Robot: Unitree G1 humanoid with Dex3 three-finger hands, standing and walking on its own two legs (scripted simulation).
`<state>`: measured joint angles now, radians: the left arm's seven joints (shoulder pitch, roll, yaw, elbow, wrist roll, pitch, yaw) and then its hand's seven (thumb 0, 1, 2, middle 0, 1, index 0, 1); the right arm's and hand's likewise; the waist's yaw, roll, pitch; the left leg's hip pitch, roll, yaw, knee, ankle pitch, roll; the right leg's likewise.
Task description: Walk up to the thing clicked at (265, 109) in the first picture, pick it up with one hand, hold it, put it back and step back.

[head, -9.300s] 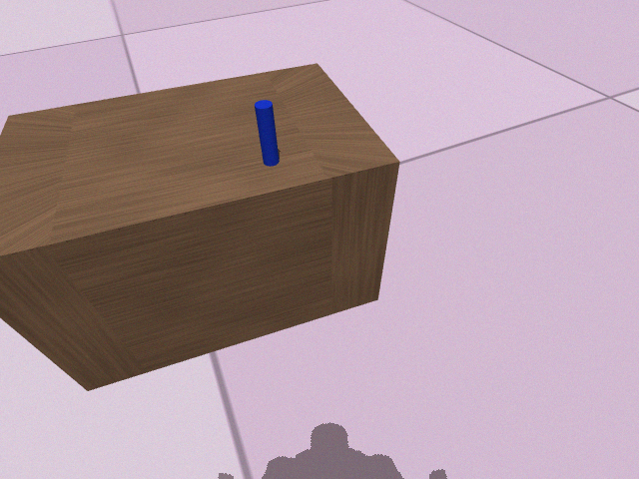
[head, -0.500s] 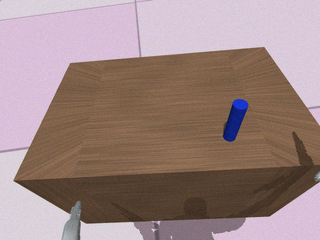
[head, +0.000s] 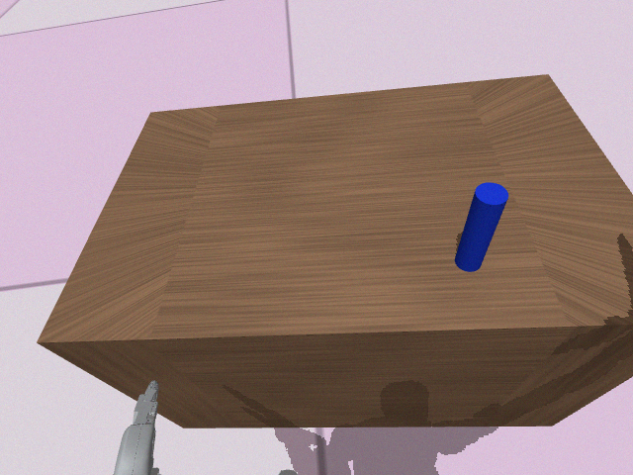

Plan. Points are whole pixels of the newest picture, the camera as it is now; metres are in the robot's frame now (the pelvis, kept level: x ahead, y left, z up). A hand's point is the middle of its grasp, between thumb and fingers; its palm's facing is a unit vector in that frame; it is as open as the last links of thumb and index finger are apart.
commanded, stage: go down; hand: right
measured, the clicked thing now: (478, 231) +0.48 -0.20 -0.01
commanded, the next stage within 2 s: approach in 1.36 s
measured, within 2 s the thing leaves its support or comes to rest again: neither
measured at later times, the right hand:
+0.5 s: hand out of the picture +0.38 -0.38 +0.10, palm faces +0.18 +0.98 +0.02, open 17.5 cm
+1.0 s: hand out of the picture +0.39 -0.39 +0.10, palm faces +0.18 +0.98 +0.01, open 17.5 cm
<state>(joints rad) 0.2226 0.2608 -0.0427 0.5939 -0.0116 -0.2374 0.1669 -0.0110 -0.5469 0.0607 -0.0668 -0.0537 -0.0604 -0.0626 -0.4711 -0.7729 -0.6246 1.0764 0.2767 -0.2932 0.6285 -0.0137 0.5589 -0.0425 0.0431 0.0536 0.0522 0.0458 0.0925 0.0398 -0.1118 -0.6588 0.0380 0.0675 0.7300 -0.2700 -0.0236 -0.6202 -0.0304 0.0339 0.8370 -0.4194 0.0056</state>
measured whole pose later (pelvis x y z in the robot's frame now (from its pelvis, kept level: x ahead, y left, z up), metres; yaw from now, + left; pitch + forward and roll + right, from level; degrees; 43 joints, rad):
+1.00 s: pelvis +0.00 +0.00 -0.02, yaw +1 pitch +15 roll +3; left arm 0.27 0.27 -0.07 0.46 0.00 -0.22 0.14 -0.01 -0.55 0.06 -0.06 -0.05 -0.06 -0.06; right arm -0.60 -0.89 -0.68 1.15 0.21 -0.24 0.63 -0.01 0.55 -0.05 0.05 0.06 0.06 0.05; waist 0.13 0.04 -0.13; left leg -0.78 0.03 0.07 0.83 -0.31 -0.02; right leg -0.75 -0.04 0.04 0.95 -0.47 0.01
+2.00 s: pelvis -0.01 +0.00 -0.05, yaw +1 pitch +21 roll +3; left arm 0.30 0.26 0.00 0.27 0.04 -0.21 0.08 -0.01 -0.54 0.05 -0.07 -0.05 -0.07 -0.06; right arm -0.62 -0.62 -0.56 1.12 0.19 -0.43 0.46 -0.01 0.55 -0.06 0.04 0.06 0.05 0.05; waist 0.20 0.07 -0.13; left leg -1.00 0.03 0.06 1.02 -0.37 -0.02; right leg -0.95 -0.04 0.04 1.13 -0.54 0.01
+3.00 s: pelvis -0.02 +0.01 -0.06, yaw +2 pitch +20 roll +2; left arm 0.41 0.22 0.03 -0.01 0.04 -0.10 0.00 -0.01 -0.56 0.06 -0.06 -0.05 -0.05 -0.06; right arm -0.67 -0.44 -0.47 1.04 0.07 -0.46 0.14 -0.01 0.56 -0.02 0.31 0.14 0.31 0.14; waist 0.19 0.05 -0.11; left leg -1.05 0.03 0.04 1.09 -0.39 -0.01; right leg -0.98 -0.04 0.03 1.18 -0.54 0.01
